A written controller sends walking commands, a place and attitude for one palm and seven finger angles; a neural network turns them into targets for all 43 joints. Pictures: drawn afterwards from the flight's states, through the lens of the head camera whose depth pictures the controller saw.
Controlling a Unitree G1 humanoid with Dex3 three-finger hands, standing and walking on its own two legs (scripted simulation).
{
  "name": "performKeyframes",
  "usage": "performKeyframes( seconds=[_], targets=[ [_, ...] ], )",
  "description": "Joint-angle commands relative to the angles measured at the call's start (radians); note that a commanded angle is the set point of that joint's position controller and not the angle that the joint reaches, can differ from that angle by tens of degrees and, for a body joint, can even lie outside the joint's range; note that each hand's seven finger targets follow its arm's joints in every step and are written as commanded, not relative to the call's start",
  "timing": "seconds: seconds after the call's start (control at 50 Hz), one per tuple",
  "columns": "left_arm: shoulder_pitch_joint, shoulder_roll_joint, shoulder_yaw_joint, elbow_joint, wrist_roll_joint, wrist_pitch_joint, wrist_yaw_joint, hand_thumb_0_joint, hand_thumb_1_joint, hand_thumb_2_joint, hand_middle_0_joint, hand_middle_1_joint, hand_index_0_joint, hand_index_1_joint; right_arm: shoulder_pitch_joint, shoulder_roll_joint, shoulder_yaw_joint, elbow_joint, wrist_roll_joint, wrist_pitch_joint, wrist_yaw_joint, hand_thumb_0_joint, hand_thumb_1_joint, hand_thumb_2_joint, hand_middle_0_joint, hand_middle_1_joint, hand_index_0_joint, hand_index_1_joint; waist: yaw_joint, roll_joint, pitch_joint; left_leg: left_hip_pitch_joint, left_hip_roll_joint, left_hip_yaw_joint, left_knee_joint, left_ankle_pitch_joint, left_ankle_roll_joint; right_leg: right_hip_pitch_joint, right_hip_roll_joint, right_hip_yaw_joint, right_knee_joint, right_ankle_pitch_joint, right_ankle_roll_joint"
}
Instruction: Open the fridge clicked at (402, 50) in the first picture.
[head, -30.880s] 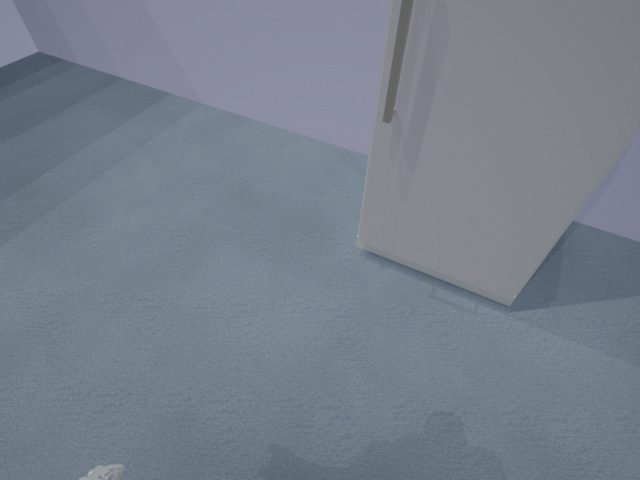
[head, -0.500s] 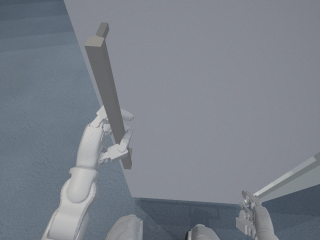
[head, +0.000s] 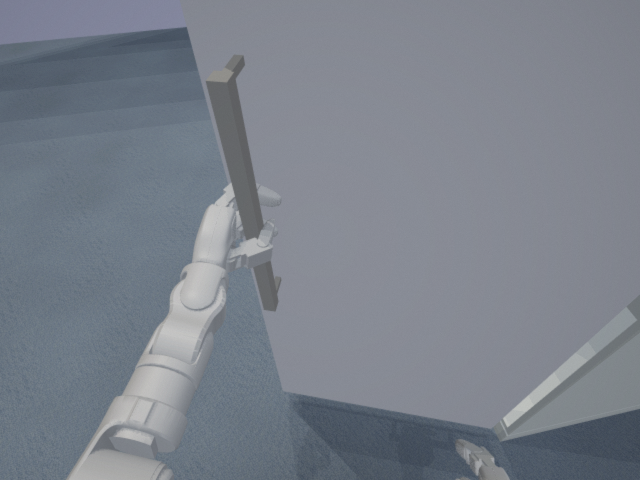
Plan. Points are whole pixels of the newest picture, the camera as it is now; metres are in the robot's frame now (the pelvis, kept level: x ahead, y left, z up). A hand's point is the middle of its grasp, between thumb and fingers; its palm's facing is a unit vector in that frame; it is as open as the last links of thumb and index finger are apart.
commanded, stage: stop walking and hold the door back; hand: left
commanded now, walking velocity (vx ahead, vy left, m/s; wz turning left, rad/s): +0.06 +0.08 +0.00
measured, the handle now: (257, 214) +0.42 +0.11 +0.11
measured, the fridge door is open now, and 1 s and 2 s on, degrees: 68 67 67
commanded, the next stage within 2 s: loosen the grip on the handle in 0.52 s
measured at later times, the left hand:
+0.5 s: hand (264, 248) +0.37 +0.10 +0.10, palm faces -0.06 -0.98 -0.16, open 5.8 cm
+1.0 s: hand (261, 248) +0.38 +0.10 +0.09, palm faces -0.07 -0.98 -0.19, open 12.2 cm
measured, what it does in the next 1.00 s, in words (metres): stands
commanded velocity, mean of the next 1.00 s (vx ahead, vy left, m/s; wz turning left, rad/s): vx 0.01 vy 0.00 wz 0.00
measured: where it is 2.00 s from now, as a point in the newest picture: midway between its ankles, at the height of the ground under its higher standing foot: outside the picture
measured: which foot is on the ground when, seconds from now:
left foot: down 0.00-1.00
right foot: down 0.00-1.00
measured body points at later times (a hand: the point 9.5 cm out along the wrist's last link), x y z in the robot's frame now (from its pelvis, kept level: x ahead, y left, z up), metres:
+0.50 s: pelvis +0.02 +0.01 +0.00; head +0.03 +0.00 +0.45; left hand +0.36 +0.15 +0.11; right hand +0.17 -0.20 -0.11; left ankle +0.07 +0.13 -0.73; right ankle +0.01 -0.14 -0.73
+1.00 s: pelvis +0.01 -0.01 -0.02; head +0.01 -0.01 +0.43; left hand +0.38 +0.16 +0.10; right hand +0.12 -0.29 -0.10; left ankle +0.07 +0.13 -0.73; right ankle +0.01 -0.14 -0.73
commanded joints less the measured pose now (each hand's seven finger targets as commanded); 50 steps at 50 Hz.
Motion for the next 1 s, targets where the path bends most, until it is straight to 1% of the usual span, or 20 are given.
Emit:
performKeyframes(
  seconds=[0.0,0.04,0.08,0.12,0.14,0.18,0.22,0.24,0.28,0.36,0.58,0.6,0.62,0.64,0.66,0.7,0.72,0.78,0.84,0.98],
  targets=[
    [-0.397,0.124,0.107,-0.255,-0.007,-0.100,0.018,0.000,0.900,0.900,-0.450,-1.400,-0.450,-1.400,-0.098,-0.131,-0.075,-0.148,0.011,-0.057,-0.022,0.000,-0.900,-0.900,0.200,0.300,0.200,0.300,0.011,-0.367,-0.274,-0.163,0.043,-0.085,0.146,-0.094,-0.018,0.268,-0.322,0.295,-0.090,0.323,-0.190],
    [-0.365,0.138,0.128,-0.264,0.004,-0.116,0.022,0.000,0.900,0.900,-0.450,-1.400,-0.450,-1.400,-0.099,-0.123,-0.060,-0.157,0.002,-0.046,-0.032,0.000,-0.900,-0.900,0.200,0.300,0.200,0.300,0.016,-0.273,-0.300,-0.012,0.027,0.000,-0.091,0.008,-0.008,0.233,-0.255,0.165,-0.028,0.427,-0.125],
    [-0.345,0.142,0.128,-0.285,0.004,-0.126,0.017,0.000,0.900,0.900,-0.450,-1.400,-0.450,-1.400,-0.100,-0.136,-0.073,-0.155,-0.004,-0.039,-0.034,0.000,-0.900,-0.900,0.200,0.300,0.200,0.300,0.007,-0.185,-0.300,0.200,0.022,0.031,-0.258,0.232,-0.008,0.096,-0.192,0.117,0.022,0.286,-0.061],
    [-0.368,0.056,0.049,-0.311,-0.001,-0.136,0.006,0.000,0.900,0.900,-0.450,-1.400,-0.450,-1.400,-0.116,-0.168,-0.086,-0.172,0.007,-0.041,-0.025,0.000,-0.900,-0.900,0.200,0.300,0.200,0.300,0.016,0.009,-0.295,0.301,0.184,-0.150,-0.238,0.339,0.057,-0.068,-0.065,0.032,0.105,0.018,-0.003],
    [-0.350,-0.018,-0.013,-0.289,-0.011,-0.142,-0.006,0.000,0.900,0.900,-0.450,-1.400,-0.450,-1.400,-0.113,-0.155,-0.082,-0.178,0.020,-0.040,-0.012,0.000,-0.900,-0.900,0.200,0.300,0.200,0.300,0.008,0.035,-0.291,0.285,0.233,-0.218,-0.269,0.227,0.085,-0.093,-0.023,0.001,0.118,-0.148,0.005],
    [-0.366,0.014,0.011,-0.320,0.001,-0.154,0.000,0.000,0.900,0.900,-0.450,-1.400,-0.450,-1.400,-0.112,-0.148,-0.069,-0.178,0.014,-0.044,-0.010,0.000,-0.900,-0.900,0.200,0.300,0.200,0.300,0.002,0.134,-0.258,0.237,0.279,-0.321,-0.337,0.128,0.132,-0.093,0.003,-0.007,0.124,-0.201,0.002],
    [-0.301,0.024,0.011,-0.356,0.006,-0.159,0.002,0.000,0.900,0.900,-0.450,-1.400,-0.450,-1.400,-0.093,-0.153,-0.072,-0.183,0.013,-0.044,-0.006,0.000,-0.900,-0.900,0.200,0.300,0.200,0.300,0.013,-0.019,-0.291,0.256,0.232,-0.226,-0.207,0.379,0.102,-0.009,-0.023,0.021,-0.010,-0.001,-0.005],
    [-0.271,0.031,0.012,-0.365,0.010,-0.158,0.002,0.000,0.900,0.900,-0.450,-1.400,-0.450,-1.400,-0.093,-0.149,-0.075,-0.192,0.014,-0.048,-0.004,0.000,-0.900,-0.900,0.200,0.300,0.200,0.300,0.008,-0.076,-0.317,0.242,0.183,-0.135,-0.153,0.407,0.062,0.040,-0.059,0.054,-0.045,0.116,-0.009],
    [-0.269,0.028,-0.005,-0.384,0.010,-0.152,0.000,0.000,0.900,0.900,-0.450,-1.400,-0.450,-1.400,-0.091,-0.150,-0.081,-0.197,0.012,-0.047,-0.005,0.000,-0.900,-0.900,0.200,0.300,0.200,0.300,-0.004,-0.110,-0.309,0.194,0.135,-0.072,-0.157,0.272,0.014,0.035,-0.100,0.102,-0.034,0.136,-0.023],
    [-0.250,0.072,0.025,-0.392,0.011,-0.149,0.010,0.000,0.900,0.900,-0.450,-1.400,-0.450,-1.400,-0.090,-0.152,-0.077,-0.187,0.011,-0.042,-0.011,0.000,-0.900,-0.900,0.200,0.300,0.200,0.300,0.000,-0.053,-0.328,0.237,0.150,-0.076,-0.161,0.332,0.021,0.002,-0.080,0.083,-0.011,0.169,-0.014],
    [-0.295,0.078,0.029,-0.316,0.004,-0.138,0.011,0.000,0.900,0.900,-0.450,-1.400,-0.450,-1.400,-0.107,-0.142,-0.067,-0.177,0.011,-0.020,-0.026,0.000,-0.900,-0.900,0.200,0.300,0.200,0.300,-0.001,-0.098,-0.285,0.248,0.137,-0.059,-0.180,0.251,0.018,-0.045,-0.068,0.087,-0.066,0.093,-0.010],
    [-0.808,0.628,0.442,-0.511,0.059,-0.195,0.067,0.000,0.900,0.900,-0.450,-1.400,-0.450,-1.400,-0.012,-0.087,-0.045,-0.224,0.030,-0.064,-0.032,0.000,-0.900,-0.900,0.200,0.300,0.200,0.300,-0.002,0.019,-0.141,0.218,0.080,-0.038,-0.356,0.073,-0.009,-0.074,0.002,0.048,-0.021,-0.172,0.020],
    [-0.564,0.179,0.150,-0.155,0.102,-0.089,-0.050,0.000,0.779,0.842,-0.450,-1.400,-0.450,-1.400,-0.049,-0.127,-0.111,-0.149,0.010,-0.114,-0.003,0.000,-0.900,-0.900,0.200,0.300,0.200,0.300,-0.008,-0.184,-0.403,0.315,0.049,0.013,-0.261,0.375,-0.011,-0.075,0.043,-0.034,0.020,0.108,-0.035],
    [-0.388,0.101,0.106,-0.196,0.006,-0.069,-0.076,0.000,0.658,0.783,-0.450,-1.400,-0.450,-1.400,0.008,-0.165,-0.121,-0.211,0.043,-0.144,0.019,0.000,-0.900,-0.900,0.200,0.300,0.200,0.300,-0.013,-0.207,-0.430,0.320,0.052,-0.006,-0.177,0.427,-0.013,-0.078,0.053,-0.049,0.050,0.171,-0.027],
    [-0.396,0.197,0.215,-0.210,-0.005,-0.071,-0.079,0.000,0.538,0.725,-0.450,-1.400,-0.450,-1.400,-0.006,-0.195,-0.126,-0.211,0.027,-0.158,0.028,0.000,-0.900,-0.900,0.200,0.300,0.200,0.300,-0.014,-0.190,-0.442,0.311,0.054,0.011,-0.163,0.351,-0.008,-0.092,0.055,-0.033,0.033,0.144,-0.014],
    [-0.288,0.129,0.176,-0.223,-0.030,-0.059,-0.092,0.000,0.296,0.608,-0.450,-1.400,-0.450,-1.400,-0.041,-0.175,-0.110,-0.234,0.030,-0.166,0.056,0.000,-0.900,-0.900,0.200,0.300,0.200,0.300,0.015,-0.014,-0.379,0.269,0.033,0.020,-0.159,0.250,-0.014,-0.113,0.053,-0.030,0.033,0.068,-0.023],
    [-0.305,0.100,0.131,-0.232,-0.029,-0.069,-0.092,0.000,0.175,0.550,-0.450,-1.400,-0.450,-1.400,-0.035,-0.177,-0.100,-0.230,0.028,-0.171,0.069,0.000,-0.900,-0.900,0.200,0.300,0.200,0.300,-0.001,0.001,-0.334,0.224,0.026,0.012,-0.149,0.183,-0.017,-0.141,0.047,-0.032,0.041,0.019,-0.023],
    [-0.251,0.135,0.140,-0.198,0.001,-0.112,-0.079,0.000,-0.188,0.375,-0.450,-1.400,-0.450,-1.400,-0.025,-0.196,-0.107,-0.236,0.024,-0.171,0.093,0.000,-0.900,-0.900,0.200,0.300,0.200,0.300,-0.009,-0.056,-0.228,0.096,0.021,0.005,-0.127,0.010,-0.010,-0.221,0.041,-0.021,0.051,-0.121,-0.019],
    [-0.305,0.166,0.133,-0.211,0.004,-0.126,-0.087,0.000,-0.550,0.200,-0.423,-1.367,-0.423,-1.367,-0.026,-0.207,-0.110,-0.247,0.027,-0.161,0.098,0.000,-0.900,-0.900,0.200,0.300,0.200,0.300,-0.022,-0.083,-0.217,0.042,0.012,0.012,-0.105,-0.067,-0.001,-0.251,0.032,0.001,0.049,-0.210,-0.013],
    [-0.352,0.209,0.159,-0.270,-0.038,-0.144,-0.106,0.000,-0.550,0.200,-0.330,-1.250,-0.330,-1.250,0.002,-0.214,-0.123,-0.230,0.034,-0.157,0.083,0.000,-0.900,-0.900,0.200,0.300,0.200,0.300,-0.030,-0.100,-0.282,0.053,0.010,0.015,-0.075,-0.042,0.010,-0.228,0.029,0.036,0.027,-0.232,-0.010]
  ],
)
